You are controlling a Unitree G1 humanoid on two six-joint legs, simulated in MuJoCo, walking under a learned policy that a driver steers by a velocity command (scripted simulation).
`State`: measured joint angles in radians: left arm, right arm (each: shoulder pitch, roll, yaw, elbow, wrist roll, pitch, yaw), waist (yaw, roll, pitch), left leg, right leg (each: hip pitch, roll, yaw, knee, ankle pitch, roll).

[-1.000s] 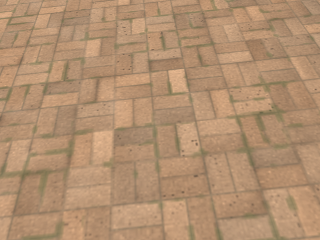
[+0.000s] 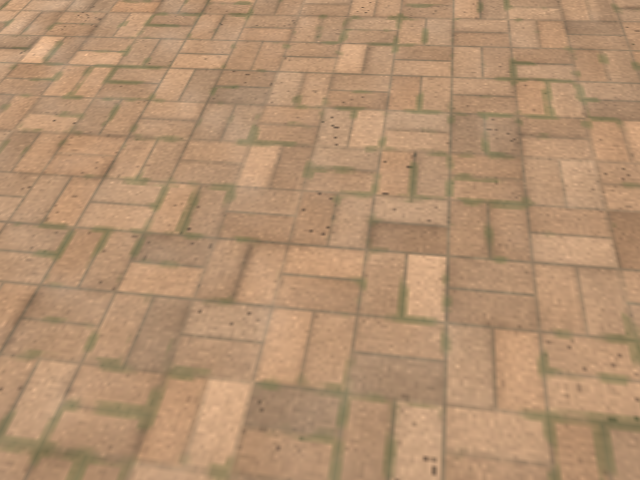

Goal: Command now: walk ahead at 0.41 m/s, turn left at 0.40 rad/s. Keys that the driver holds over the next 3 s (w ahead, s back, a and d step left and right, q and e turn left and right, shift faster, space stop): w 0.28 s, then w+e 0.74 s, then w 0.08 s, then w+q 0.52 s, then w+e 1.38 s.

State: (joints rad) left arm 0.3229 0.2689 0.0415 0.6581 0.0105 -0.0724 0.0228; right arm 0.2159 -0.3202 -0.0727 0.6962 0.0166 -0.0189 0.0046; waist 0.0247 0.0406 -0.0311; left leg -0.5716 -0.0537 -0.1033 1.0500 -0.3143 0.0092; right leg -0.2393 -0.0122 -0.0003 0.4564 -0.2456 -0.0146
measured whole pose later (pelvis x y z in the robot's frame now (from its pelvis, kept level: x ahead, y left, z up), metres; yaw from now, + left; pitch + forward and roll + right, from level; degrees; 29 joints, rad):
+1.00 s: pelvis +0.51 +0.00 -0.01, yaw -16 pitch +1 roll +0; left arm 0.24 0.30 0.07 0.64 -0.01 -0.05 -0.03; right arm 0.20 -0.30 -0.05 0.77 0.01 -0.11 0.01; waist 0.01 0.01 0.08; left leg -0.42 0.04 -0.04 1.20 -0.38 0.01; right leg -0.36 0.10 0.00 0.50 -0.16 -0.11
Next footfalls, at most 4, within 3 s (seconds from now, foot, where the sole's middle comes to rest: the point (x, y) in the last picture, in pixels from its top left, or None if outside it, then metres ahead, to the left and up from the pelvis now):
0.34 left None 0.29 0.17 -0.78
0.86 right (405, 454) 0.59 -0.08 -0.78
1.38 left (347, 322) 0.93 0.04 -0.78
1.92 right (433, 241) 1.20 -0.20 -0.78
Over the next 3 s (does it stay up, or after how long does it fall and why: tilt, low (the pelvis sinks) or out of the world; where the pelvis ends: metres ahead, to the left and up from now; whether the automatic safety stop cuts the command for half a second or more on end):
stays up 1.56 -0.34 -0.02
